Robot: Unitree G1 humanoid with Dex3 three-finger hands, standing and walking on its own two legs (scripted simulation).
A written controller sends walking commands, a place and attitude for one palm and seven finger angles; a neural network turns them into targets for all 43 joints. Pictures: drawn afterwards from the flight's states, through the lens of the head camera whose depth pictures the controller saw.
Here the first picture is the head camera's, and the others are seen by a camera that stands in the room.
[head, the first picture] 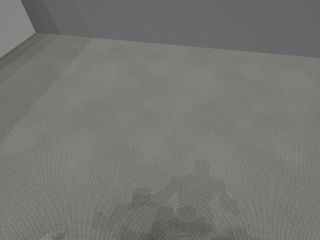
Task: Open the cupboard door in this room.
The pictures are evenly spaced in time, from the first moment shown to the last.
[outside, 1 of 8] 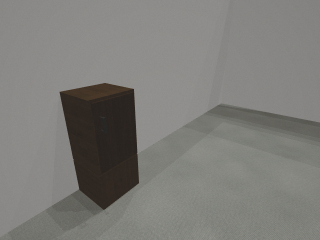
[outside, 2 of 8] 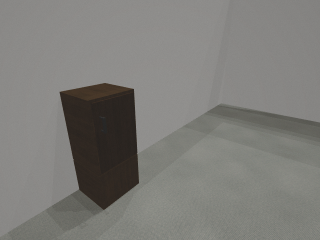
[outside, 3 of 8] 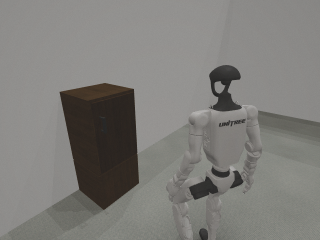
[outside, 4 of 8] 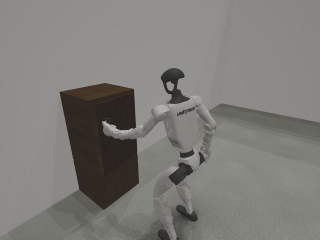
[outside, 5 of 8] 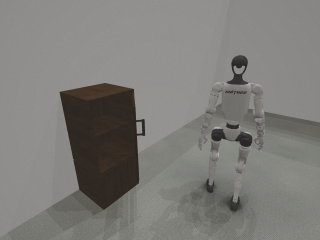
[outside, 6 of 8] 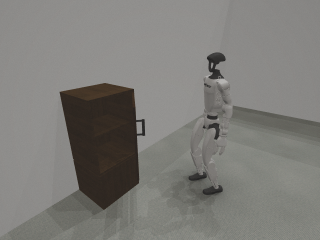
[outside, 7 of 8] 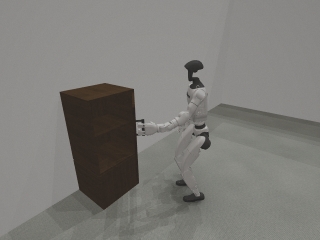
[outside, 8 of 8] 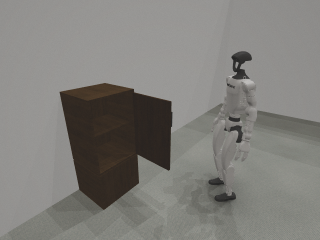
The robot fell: no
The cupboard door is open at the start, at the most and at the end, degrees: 0 89 88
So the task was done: yes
